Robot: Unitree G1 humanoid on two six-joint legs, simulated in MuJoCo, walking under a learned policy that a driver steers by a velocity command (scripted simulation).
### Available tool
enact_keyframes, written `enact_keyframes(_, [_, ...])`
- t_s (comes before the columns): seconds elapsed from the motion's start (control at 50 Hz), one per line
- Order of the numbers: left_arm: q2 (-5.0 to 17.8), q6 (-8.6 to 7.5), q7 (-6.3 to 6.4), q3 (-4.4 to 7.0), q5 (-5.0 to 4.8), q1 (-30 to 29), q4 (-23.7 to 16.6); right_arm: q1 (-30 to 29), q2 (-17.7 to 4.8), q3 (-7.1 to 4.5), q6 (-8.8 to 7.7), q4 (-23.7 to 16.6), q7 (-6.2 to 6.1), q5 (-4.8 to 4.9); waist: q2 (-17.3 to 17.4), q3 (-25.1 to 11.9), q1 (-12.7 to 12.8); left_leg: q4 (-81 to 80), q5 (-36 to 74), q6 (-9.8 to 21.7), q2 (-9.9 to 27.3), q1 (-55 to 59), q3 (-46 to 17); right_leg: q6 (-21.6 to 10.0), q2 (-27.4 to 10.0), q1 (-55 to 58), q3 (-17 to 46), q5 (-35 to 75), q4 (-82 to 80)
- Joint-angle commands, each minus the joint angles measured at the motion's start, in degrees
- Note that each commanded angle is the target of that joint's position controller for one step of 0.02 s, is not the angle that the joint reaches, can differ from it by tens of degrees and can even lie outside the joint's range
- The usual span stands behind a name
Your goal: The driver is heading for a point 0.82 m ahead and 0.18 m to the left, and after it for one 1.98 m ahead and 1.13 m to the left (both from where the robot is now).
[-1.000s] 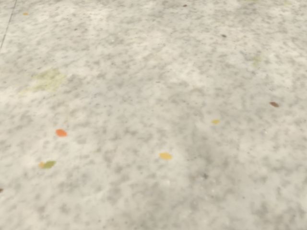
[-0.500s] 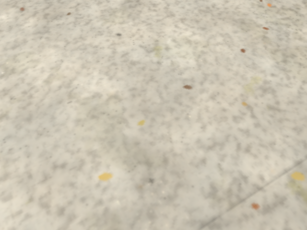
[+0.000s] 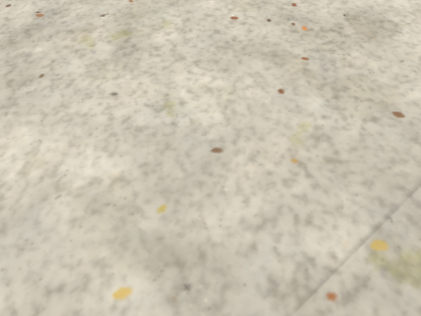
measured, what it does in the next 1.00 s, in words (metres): walks ahead: left foot, then right foot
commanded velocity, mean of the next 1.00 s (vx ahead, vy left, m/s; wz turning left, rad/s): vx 0.88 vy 0.00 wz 0.14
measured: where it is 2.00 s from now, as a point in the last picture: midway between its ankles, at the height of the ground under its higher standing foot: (61, 105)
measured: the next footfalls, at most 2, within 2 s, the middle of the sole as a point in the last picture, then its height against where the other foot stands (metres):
left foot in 0.36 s outside the picture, level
right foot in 0.84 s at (118, 259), level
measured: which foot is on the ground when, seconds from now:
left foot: up 0.00-0.34, down 0.36-0.84, up 0.86-1.00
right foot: down 0.00-0.38, up 0.40-0.82, down 0.84-1.00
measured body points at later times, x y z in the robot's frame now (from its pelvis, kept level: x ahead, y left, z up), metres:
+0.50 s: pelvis +0.25 +0.17 -0.03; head +0.28 +0.20 +0.42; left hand +0.24 +0.45 -0.16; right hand +0.46 -0.05 -0.14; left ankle +0.26 +0.22 -0.75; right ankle +0.20 -0.05 -0.62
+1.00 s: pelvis +0.67 +0.35 -0.03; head +0.68 +0.37 +0.42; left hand +0.58 +0.62 -0.17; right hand +0.92 +0.18 -0.09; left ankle +0.61 +0.50 -0.63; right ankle +0.69 +0.34 -0.74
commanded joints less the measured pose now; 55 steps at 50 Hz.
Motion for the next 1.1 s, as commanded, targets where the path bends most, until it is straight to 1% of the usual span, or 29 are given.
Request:
enact_keyframes(0.02, [8.9,-3.23,0.59,3.0,-0.06,0.78,-2.16,-6.53,-5.89,-2.39,-1.24,-5.31,1.24,-0.46,-9.15,4.55,2.98,9.28,5.39,-0.91,3.38,-19.66,-1.13,-6.13,-15.5,7.05,10.78,-15.0,-15.71])
enact_keyframes(0.16, [10.68,-5.69,0.42,4.32,0.44,4.97,1.27,-13.87,-4.47,-1.89,-0.51,-8.68,3.34,-0.71,-7.11,7.98,3.46,4.9,12.16,-1.33,7.4,-25.46,-1.02,-5.35,-18.63,8.1,-0.46,-9.46,-17.31])
enact_keyframes(0.26, [12.2,-5.9,0.21,4.88,1.18,7.66,4.16,-21.51,-3.83,-0.5,-0.64,-11.89,3.89,-0.45,-6.03,11.53,5.06,-5.1,9.0,4.16,8.2,-21.58,5.88,-4.54,-18.58,9.98,-9.74,-0.35,-17.51])
enact_keyframes(0.3, [13.68,-5.44,0.06,5.01,0.94,6.94,4.74,-19.31,-4.1,-0.35,-0.68,-11.62,3.02,-0.07,-6.02,8.75,2.76,-8.59,3.33,7.55,4.02,-12.29,10.74,-3.68,-17.23,10.66,-14.56,28.09,-9.82])
enact_keyframes(0.32, [15.37,-4.98,-0.01,5.28,0.8,7.19,5.09,-14.42,-5.18,-0.88,-0.84,-10.44,2.19,0.38,-6.65,4.41,-0.01,-7.93,-0.58,8.98,-0.27,-4.25,13.31,-3.76,-17.28,10.91,-15.7,48.78,-0.64])
enact_keyframes(0.34, [17.34,-4.17,-0.25,5.69,0.47,6.57,4.83,-4.79,-6.91,-1.88,-1.42,-7.98,1.43,0.89,-6.8,-1.64,-5.09,-8.34,-2.84,10.08,-4.49,8.13,14.21,-3.97,-17.5,7.97,-15.92,62.18,13.74])
enact_keyframes(0.36, [17.42,-3.86,-0.62,5.42,-0.05,4.57,3.6,9.56,-10.16,-3.72,-1.97,-3.33,0.6,0.4,-3.38,-9.51,-12.08,-13.31,-0.14,11.5,-6.87,28.84,10.4,-2.32,-16.1,-3.06,-15.48,57.14,33.3])
enact_keyframes(0.38, [8.64,-4.32,-1.74,3.05,0.15,6.42,0.64,9.1,-18.36,-5.89,-1.71,-1.79,-0.61,-0.06,12.71,-9.6,-7.54,-25.01,-18.13,14.48,4.6,42.03,-13.54,1.31,-7.48,-26.62,-14.06,8.61,54.01])
enact_keyframes(0.4, [7.38,-5.87,-2.39,2.29,0.51,1.41,-4.33,8.26,-22.16,-6.47,-1.6,-4.14,-0.82,0.58,15.34,-16.62,-6.18,-39.01,-31.19,18.72,13.7,46.26,-44.25,2.94,0.26,-38.39,-1.28,-12.26,67.11])
enact_keyframes(0.42, [10.2,-6.53,-2.23,2.43,0.65,-6.09,-6.07,7.76,-19.53,-5.83,-1.57,-3.43,-1.0,0.11,6.48,-11.36,-7.7,-42.15,-23.57,15.28,14.87,43.82,-41.89,1.46,-2.75,-43.56,5.0,-5.63,68.01])
enact_keyframes(0.44, [9.27,-6.9,-1.92,1.93,-0.51,-2.96,-4.61,7.68,-17.39,-5.25,-2.15,-2.16,-1.79,-0.69,4.1,-6.59,-4.89,-41.32,-15.23,14.3,16.09,37.59,-36.34,0.44,-5.07,-43.18,3.39,-2.42,66.19])
enact_keyframes(0.46, [8.8,-6.67,-1.74,1.59,-0.35,-0.73,-2.52,4.03,-13.85,-4.26,-3.16,-2.61,-2.19,-1.13,-0.94,-3.18,-1.74,-39.88,-9.32,11.77,14.0,28.94,-29.04,-0.12,-8.21,-39.06,3.56,0.55,61.55])
enact_keyframes(0.5, [7.45,-4.46,-2.53,1.11,0.34,5.08,0.63,-1.97,-8.84,-2.2,-5.01,-3.5,-2.09,-0.66,0.75,-1.14,3.05,-41.9,-4.82,9.34,10.58,16.3,-19.69,-0.47,-10.61,-30.57,4.85,3.63,56.72])
enact_keyframes(0.56, [6.55,-1.69,-3.55,1.27,-1.18,2.26,1.91,0.11,-7.34,-1.6,-7.66,-1.4,-1.52,-0.16,-0.63,5.19,2.82,-48.24,3.2,5.36,8.84,13.23,-10.87,-0.29,-9.9,-34.44,5.05,8.65,51.23])
enact_keyframes(0.6, [5.98,-1.88,-3.61,1.24,-2.12,-4.19,0.6,3.54,-6.78,-1.34,-8.6,-0.01,-1.16,-0.09,-0.17,9.13,0.09,-50.73,16.22,2.02,6.92,14.95,-3.21,-1.1,-6.35,-37.96,5.72,13.31,43.5])
enact_keyframes(0.64, [5.48,-2.54,-3.79,1.16,-2.62,-6.3,0.57,3.74,-5.91,-0.72,-9.13,0.53,-1.2,0.18,0.54,8.9,-0.04,-51.21,28.71,-0.28,4.79,18.39,4.06,-2.18,-3.05,-38.05,2.79,18.89,35.98])
enact_keyframes(0.72, [4.2,-3.76,-4.87,-0.01,-1.74,-9.62,0.09,4.19,-4.37,0.86,-10.32,2.13,-2.62,0.48,0.44,6.75,0.79,-52.2,58.17,-2.56,5.54,24.89,11.35,-5.02,0.67,-30.32,-6.97,27.26,21.6])
enact_keyframes(0.78, [7.96,-2.8,-4.39,0.89,-1.86,0.91,3.68,1.01,-9.28,-0.34,-9.68,1.83,-5.24,-0.12,5.29,-1.43,7.58,-39.13,89.79,-4.77,8.56,34.15,13.41,-6.41,6.47,-17.54,-10.31,24.84,18.97])
enact_keyframes(0.82, [13.48,-1.91,-3.55,3.34,-1.66,21.01,9.39,-5.32,-12.04,-1.43,-7.48,0.03,-6.54,-1.42,6.24,-8.34,18.3,-12.3,97.54,-5.05,10.1,30.49,12.45,-9.53,8.47,0.42,-8.02,16.89,18.96])
enact_keyframes(0.84, [15.51,-1.68,-2.76,5.0,-2.21,33.72,12.42,-12.05,-13.2,-2.13,-6.43,-0.97,-6.52,-1.02,2.59,-9.23,26.53,17.17,78.51,-4.38,6.06,20.7,12.99,-15.39,3.43,10.77,-0.28,15.88,12.69])
enact_keyframes(0.86, [12.75,-0.74,-2.15,4.65,-3.5,30.92,15.11,-20.13,-3.23,0.55,-7.57,-3.34,-4.52,-2.02,-15.19,-1.28,22.47,42.25,2.18,-2.74,-7.31,-3.69,9.79,-15.75,1.76,16.1,4.89,16.99,15.54])
enact_keyframes(0.88, [14.52,-1.4,-2.09,4.24,-1.49,19.6,11.24,-9.02,3.83,2.94,-8.54,-8.22,-3.62,-0.86,-16.78,-5.08,6.68,52.32,-7.88,-4.3,-6.95,-21.97,-1.61,-24.66,-4.46,21.53,29.41,22.11,16.04])
enact_keyframes(0.9, [15.37,-1.38,-1.26,5.06,-0.83,15.12,8.03,-4.78,0.68,3.83,-9.93,-10.23,-2.79,-0.89,-13.0,-12.9,5.87,48.88,-6.27,-3.4,-4.53,-26.22,-9.63,-29.89,-14.04,24.86,50.61,-9.08,-1.86])
enact_keyframes(0.92, [10.74,-1.48,-0.71,4.52,-0.25,12.26,6.94,-7.26,-4.32,3.46,-10.88,-8.87,-2.19,-1.99,1.82,-4.26,4.19,39.32,0.2,-1.38,-0.72,-24.52,-9.37,-25.72,-13.44,12.6,52.15,-21.77,-10.63])
enact_keyframes(0.94, [9.84,-2.06,-0.78,4.12,-0.36,9.86,7.22,-10.23,-5.54,3.08,-10.42,-9.26,-2.11,-2.93,7.11,0.91,1.62,32.34,1.76,-1.77,1.48,-20.79,-8.47,-22.56,-11.32,2.0,47.0,-19.88,-11.38])
enact_keyframes(0.96, [10.0,-3.18,-0.51,3.79,-0.47,9.16,7.39,-9.07,-4.63,3.68,-9.02,-8.62,-2.18,-3.82,8.26,3.86,-0.59,28.24,2.14,-2.45,3.43,-17.34,-7.22,-21.0,-9.69,-5.38,41.04,-14.65,-10.69])
enact_keyframes(1.0, [8.46,-5.61,-0.54,2.81,-0.96,8.57,8.14,-9.01,-2.88,4.58,-5.96,-8.02,-1.71,-3.62,7.93,7.6,-2.25,16.55,5.84,-3.88,7.67,-8.83,-3.45,-18.03,-4.79,-20.0,28.96,-10.4,-13.17])
enact_keyframes(1.04, [10.23,-7.39,-1.22,3.53,-1.07,10.36,8.37,-15.28,-2.24,5.0,-5.66,-10.1,-1.23,-1.71,3.25,8.88,1.13,4.1,15.62,-3.66,9.89,-7.52,-0.8,-16.49,-2.67,-21.09,20.94,-1.97,-16.07])
enact_keyframes(1.1, [9.22,-8.25,-2.14,3.65,-2.37,16.42,9.74,-25.31,-0.97,5.31,-5.95,-11.82,-0.64,0.07,0.69,9.52,8.69,-14.09,29.62,-0.46,9.44,-7.84,3.85,-10.53,-1.62,-10.81,12.71,10.42,-19.02])
Velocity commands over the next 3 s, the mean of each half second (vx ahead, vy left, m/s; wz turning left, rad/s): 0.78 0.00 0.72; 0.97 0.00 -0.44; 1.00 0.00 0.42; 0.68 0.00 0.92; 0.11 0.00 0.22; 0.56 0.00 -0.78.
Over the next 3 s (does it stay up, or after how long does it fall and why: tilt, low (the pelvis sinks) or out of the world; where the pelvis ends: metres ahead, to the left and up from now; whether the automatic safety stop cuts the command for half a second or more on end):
stays up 1.74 0.89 -0.02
